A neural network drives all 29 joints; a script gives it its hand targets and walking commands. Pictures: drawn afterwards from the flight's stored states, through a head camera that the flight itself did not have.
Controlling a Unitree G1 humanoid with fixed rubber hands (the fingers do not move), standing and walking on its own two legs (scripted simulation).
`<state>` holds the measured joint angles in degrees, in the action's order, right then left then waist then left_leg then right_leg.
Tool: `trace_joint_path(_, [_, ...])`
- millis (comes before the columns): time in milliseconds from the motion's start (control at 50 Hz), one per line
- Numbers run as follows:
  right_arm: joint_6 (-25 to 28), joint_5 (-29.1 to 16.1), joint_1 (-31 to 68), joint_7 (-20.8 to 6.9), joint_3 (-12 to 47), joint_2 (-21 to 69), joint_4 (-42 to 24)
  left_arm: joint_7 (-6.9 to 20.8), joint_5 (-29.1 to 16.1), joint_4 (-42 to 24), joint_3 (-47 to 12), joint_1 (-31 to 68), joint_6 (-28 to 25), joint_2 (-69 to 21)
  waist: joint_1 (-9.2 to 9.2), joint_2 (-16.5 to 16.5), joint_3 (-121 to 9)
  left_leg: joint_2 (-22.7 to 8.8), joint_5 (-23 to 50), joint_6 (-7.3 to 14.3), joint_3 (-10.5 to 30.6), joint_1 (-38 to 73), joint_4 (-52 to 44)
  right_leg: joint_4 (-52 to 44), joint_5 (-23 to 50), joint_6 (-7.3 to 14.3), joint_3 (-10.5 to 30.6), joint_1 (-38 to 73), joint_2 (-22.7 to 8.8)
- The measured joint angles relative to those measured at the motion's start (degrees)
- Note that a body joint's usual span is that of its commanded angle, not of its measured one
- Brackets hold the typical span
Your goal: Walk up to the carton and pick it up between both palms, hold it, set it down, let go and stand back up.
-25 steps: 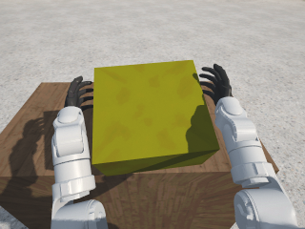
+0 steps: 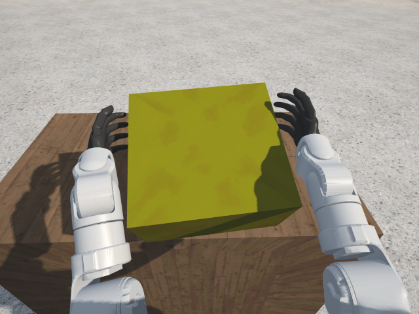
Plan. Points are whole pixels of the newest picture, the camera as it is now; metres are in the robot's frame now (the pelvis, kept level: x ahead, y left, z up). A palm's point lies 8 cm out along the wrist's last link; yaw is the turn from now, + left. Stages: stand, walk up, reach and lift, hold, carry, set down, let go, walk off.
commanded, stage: hold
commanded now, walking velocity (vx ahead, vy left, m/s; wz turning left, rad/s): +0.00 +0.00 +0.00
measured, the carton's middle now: (205, 162) +0.38 +0.00 +0.12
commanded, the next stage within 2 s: none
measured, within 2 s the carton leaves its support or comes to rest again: neither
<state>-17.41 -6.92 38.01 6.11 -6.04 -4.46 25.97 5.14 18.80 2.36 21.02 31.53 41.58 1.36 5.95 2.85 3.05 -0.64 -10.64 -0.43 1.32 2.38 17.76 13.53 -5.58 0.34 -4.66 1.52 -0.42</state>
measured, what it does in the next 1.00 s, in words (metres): stands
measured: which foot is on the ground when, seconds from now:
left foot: down 0.00-1.00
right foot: down 0.00-1.00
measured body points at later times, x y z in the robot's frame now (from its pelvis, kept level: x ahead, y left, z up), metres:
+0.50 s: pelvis +0.00 +0.00 +0.00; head -0.05 +0.02 +0.45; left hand +0.37 +0.19 +0.19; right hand +0.37 -0.18 +0.21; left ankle +0.00 +0.12 -0.75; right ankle +0.03 -0.12 -0.75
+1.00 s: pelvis +0.00 +0.00 +0.00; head -0.05 +0.02 +0.45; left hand +0.37 +0.19 +0.19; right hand +0.37 -0.18 +0.21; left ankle +0.00 +0.12 -0.75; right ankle +0.03 -0.12 -0.75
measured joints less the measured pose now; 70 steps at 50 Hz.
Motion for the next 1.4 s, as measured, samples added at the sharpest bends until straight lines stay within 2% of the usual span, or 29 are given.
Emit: trace_joint_path(1400, [0.09,0.92,0.65,-0.27,-0.57,0.34,1.22,0.15,0.08,1.58,0.57,0.79,-0.45,0.12,-0.09,-0.13,-0.22,0.04,0.27,0.00,0.03,-0.03,-0.32,-0.06,0.09,0.04,-0.07,-0.10,-0.05])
